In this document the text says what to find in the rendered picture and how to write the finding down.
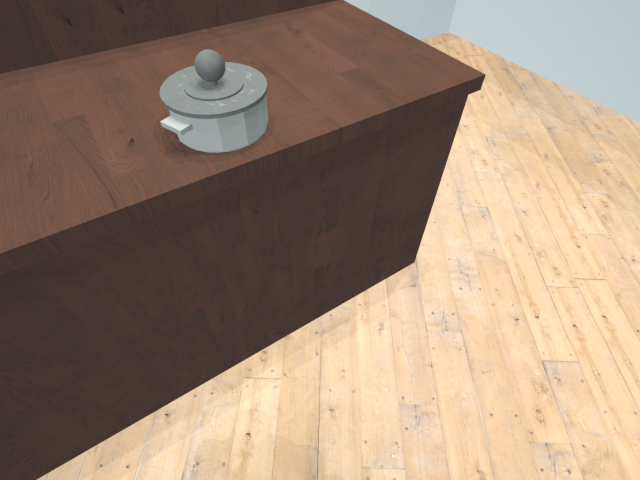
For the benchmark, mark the knob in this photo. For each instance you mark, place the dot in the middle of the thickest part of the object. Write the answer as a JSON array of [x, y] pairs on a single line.
[[210, 65]]

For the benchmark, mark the table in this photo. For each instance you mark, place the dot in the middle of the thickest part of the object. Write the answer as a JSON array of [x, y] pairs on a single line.
[[134, 269]]

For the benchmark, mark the pot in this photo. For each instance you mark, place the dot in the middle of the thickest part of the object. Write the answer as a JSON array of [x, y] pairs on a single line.
[[220, 134]]

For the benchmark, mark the lid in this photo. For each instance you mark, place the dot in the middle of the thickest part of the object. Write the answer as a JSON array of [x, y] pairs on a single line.
[[241, 88]]

